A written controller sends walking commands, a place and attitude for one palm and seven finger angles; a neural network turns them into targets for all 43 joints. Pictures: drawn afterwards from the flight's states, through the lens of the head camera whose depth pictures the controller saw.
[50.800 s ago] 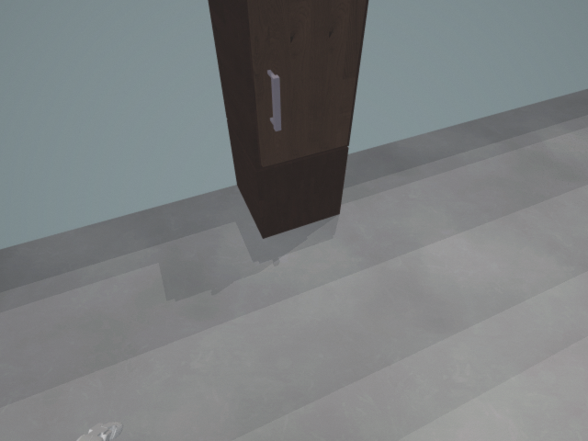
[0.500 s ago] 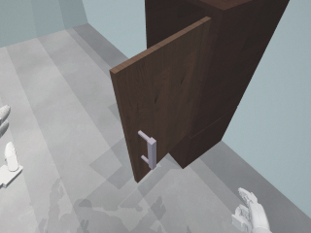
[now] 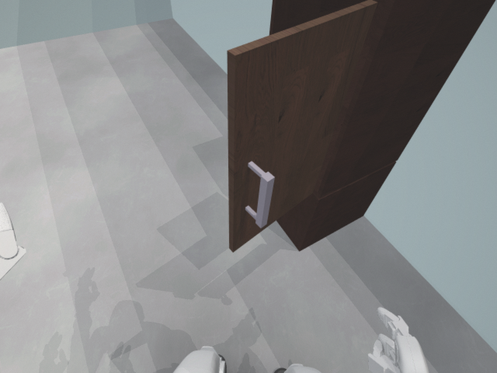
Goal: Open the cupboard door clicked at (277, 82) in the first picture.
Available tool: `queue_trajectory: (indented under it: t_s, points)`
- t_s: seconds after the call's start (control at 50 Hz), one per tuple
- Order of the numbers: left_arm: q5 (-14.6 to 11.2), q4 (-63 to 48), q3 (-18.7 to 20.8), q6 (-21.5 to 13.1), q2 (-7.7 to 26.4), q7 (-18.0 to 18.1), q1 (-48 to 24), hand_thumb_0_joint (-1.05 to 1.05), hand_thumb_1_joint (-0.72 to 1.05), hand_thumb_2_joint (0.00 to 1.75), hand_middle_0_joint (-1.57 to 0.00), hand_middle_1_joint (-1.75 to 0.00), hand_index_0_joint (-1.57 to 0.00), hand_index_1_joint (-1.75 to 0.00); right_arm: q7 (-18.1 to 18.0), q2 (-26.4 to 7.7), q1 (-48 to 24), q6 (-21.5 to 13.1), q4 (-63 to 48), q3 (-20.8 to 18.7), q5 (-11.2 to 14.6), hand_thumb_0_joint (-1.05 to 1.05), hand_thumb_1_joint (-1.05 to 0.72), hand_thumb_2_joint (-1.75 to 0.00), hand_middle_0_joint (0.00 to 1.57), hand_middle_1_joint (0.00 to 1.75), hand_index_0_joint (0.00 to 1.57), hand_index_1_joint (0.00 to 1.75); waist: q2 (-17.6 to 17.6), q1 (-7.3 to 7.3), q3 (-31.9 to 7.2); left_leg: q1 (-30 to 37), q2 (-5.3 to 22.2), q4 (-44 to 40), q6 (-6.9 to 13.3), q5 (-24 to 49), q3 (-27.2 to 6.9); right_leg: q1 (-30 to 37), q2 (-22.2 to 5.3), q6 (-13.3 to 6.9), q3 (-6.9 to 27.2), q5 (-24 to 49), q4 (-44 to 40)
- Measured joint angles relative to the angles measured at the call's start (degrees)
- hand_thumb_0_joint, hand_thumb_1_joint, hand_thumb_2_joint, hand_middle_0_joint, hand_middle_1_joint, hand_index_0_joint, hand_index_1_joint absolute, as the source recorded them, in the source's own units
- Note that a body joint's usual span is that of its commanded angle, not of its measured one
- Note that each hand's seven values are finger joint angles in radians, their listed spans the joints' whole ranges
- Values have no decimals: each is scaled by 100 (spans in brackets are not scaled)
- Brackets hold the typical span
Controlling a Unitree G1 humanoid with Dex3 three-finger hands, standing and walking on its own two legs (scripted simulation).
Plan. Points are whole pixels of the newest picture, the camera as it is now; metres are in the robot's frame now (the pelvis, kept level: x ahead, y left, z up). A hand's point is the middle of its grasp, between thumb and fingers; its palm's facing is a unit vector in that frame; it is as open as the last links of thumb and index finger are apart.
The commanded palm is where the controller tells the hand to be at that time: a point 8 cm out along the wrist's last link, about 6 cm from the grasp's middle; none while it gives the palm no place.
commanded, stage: step back with the hand held close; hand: left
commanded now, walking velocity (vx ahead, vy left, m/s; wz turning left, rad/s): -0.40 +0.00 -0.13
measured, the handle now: (257, 196) +0.48 +0.01 -0.06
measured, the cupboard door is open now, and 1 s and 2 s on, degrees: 100 100 100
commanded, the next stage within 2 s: stop stepping back and stand still in 0.12 s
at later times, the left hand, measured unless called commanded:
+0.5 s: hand out of the picture +0.06 +0.28 +0.21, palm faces +0.51 -0.76 -0.40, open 7.4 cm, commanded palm -0.01 +0.31 +0.20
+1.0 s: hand out of the picture +0.00 +0.25 +0.17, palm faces +0.35 -0.84 -0.42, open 7.5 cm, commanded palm -0.06 +0.30 +0.20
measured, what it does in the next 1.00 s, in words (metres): walks backwards: left foot, then right foot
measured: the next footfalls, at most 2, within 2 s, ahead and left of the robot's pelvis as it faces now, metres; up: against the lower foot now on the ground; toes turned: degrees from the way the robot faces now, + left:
left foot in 0.30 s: +0.06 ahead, +0.13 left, +0.02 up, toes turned +11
right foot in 0.60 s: -0.18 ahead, -0.10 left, +0.00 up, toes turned -10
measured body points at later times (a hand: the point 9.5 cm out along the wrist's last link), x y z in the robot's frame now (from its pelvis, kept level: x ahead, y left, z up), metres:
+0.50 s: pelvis -0.14 +0.00 +0.01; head -0.14 +0.04 +0.46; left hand +0.03 +0.32 +0.23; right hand +0.02 -0.20 -0.07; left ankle +0.02 +0.12 -0.71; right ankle -0.17 -0.11 -0.63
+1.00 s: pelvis -0.22 +0.01 +0.01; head -0.23 +0.03 +0.46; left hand -0.03 +0.30 +0.19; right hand -0.10 -0.25 -0.06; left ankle -0.19 +0.13 -0.72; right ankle -0.25 -0.07 -0.70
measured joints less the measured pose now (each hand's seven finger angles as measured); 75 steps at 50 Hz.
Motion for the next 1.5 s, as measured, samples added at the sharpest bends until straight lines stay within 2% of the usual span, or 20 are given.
queue_trajectory:
  t_s: [0.14,0.2,0.26,0.3,0.36,0.44,0.5,0.56,0.6,0.62,0.68,0.72,0.82,0.9,1.02,1.12,1.16,1.26,1.4,1.5]
  points:
    - [5,41,44,-74,50,-50,-352,2,89,90,-22,-31,-21,-30,27,26,-150,-118,18,-69,0,1,-90,-90,21,30,20,30,-53,-120,173,-425,4,242,60,-534,226,-384,116,3,329,-223,466]
    - [-56,-131,93,-111,87,-92,-268,2,89,90,-22,-31,-21,-30,93,13,-236,-110,16,-130,3,1,-90,-90,21,30,20,30,-72,-113,242,-682,-24,426,-62,-938,281,-598,84,-55,362,-264,623]
    - [-109,-382,119,-183,77,-93,-33,2,89,90,-22,-31,-21,-30,197,-13,-401,10,222,-194,-45,1,-90,-90,21,30,20,30,-176,83,277,-688,-139,1255,-271,-1091,232,-711,-81,6,357,97,567]
    - [-140,-518,152,-210,43,-80,127,2,89,90,-22,-31,-21,-30,170,0,-403,90,263,-149,-69,1,-90,-90,21,30,20,30,-239,270,123,-136,-107,1074,-230,-1225,169,-919,-157,90,288,-211,667]
    - [-18,-395,101,-121,9,38,-332,2,88,90,-22,-31,-21,-30,-6,125,-324,-134,170,-121,-176,1,-90,-90,21,30,20,30,-96,195,224,-127,98,767,-43,-242,153,-1331,100,84,307,-1736,2413]
    - [16,15,106,45,108,52,-896,2,88,90,-22,-31,-21,-30,168,458,43,-335,294,-39,-28,1,-90,-90,20,30,20,30,-10,-124,5,-58,476,50,12,275,231,-1037,241,130,-72,-1747,4195]
    - [-136,-116,114,267,80,121,-437,2,89,90,-21,-31,-21,-30,276,589,271,-296,359,88,-22,1,-90,-90,21,30,20,30,-130,-205,-383,51,568,-723,-191,462,467,-229,189,22,-474,-2054,3494]
    - [-242,-448,62,391,96,161,184,2,89,90,-21,-30,-21,-30,228,600,365,-276,316,151,-124,1,-90,-90,21,30,20,30,-190,-158,-637,111,582,-1377,-351,599,694,921,231,-203,-839,-2606,1533]
    - [-258,-714,131,430,287,162,384,2,89,90,-21,-30,-21,-30,202,556,334,-272,184,163,-135,1,-90,-90,21,30,20,30,-439,-23,-722,-243,435,-1052,-452,111,921,1619,81,-490,-745,-2422,-64]
    - [-229,-763,91,395,276,136,332,2,89,90,-21,-30,-21,-30,193,451,222,-260,217,147,-113,1,-90,-90,21,30,20,30,-395,109,-672,-505,457,-428,-436,-143,785,1565,77,-601,-677,-1701,-309]
    - [-170,-434,-160,234,256,2,77,2,89,90,-22,-31,-21,-30,184,229,141,-102,674,93,-93,1,-90,-90,21,30,20,30,-229,213,-770,-861,343,1759,-443,-226,284,1512,173,-624,-646,-1364,-229]
    - [-173,28,-156,170,192,-3,-8,2,88,90,-22,-31,-21,-30,143,180,302,-36,746,69,-22,1,-90,-90,21,30,20,30,-334,249,-1032,-721,231,2287,-438,-52,298,1543,78,-568,-501,-1292,-432]
    - [-143,1181,-248,245,-184,133,-427,1,89,90,-21,-31,-21,-30,-78,-84,479,-179,603,-27,2,1,-90,-90,21,30,20,30,-280,73,-1107,391,201,626,-189,-278,550,1471,-77,-469,-387,-1128,-521]
    - [-147,1035,-545,400,-397,155,-398,2,89,90,-21,-30,-21,-30,-124,-218,480,-279,556,-94,-38,1,-90,-90,20,30,20,30,-256,-85,-910,1204,172,-728,-73,81,664,1177,-95,-380,-461,-1425,124]
    - [-71,228,-369,329,-87,71,70,2,89,90,-21,-31,-21,-30,-30,202,354,-484,464,17,-72,1,-90,-90,20,30,20,30,-470,-207,-533,1244,239,-628,-194,82,827,372,-184,-157,-462,-1949,1611]
    - [-90,10,35,114,249,141,135,2,89,90,-22,-31,-21,-30,69,376,464,-460,399,158,-71,1,-90,-90,20,30,20,30,-83,-183,-437,1157,465,-585,-275,97,708,632,-215,-168,-879,-1639,579]
    - [-99,144,144,72,302,152,143,2,89,90,-21,-31,-21,-30,91,366,454,-345,371,158,-51,1,-90,-90,21,30,20,30,61,-142,-453,864,493,-60,-257,-430,650,718,-181,-325,-852,-1239,171]
    - [-110,825,-165,107,-189,70,15,1,89,90,-21,-31,-21,-30,171,157,239,-63,749,54,-29,1,-90,-90,21,30,20,30,209,23,-414,94,203,1959,-283,-714,328,738,-181,-482,-740,-944,65]
    - [-76,674,-625,293,-530,88,-9,2,89,90,-21,-31,-21,-30,29,-46,209,-209,592,-25,-66,1,-90,-90,21,30,20,30,-23,-1,-270,877,241,-222,-194,69,455,1007,-156,-422,-769,-901,-264]
    - [-95,-72,-385,170,-115,112,-30,2,89,90,-22,-31,-21,-30,14,21,-11,-251,331,-112,-44,1,-90,-90,20,30,20,30,-291,21,-151,1189,209,-669,-300,38,470,959,-157,-341,-679,-1124,27]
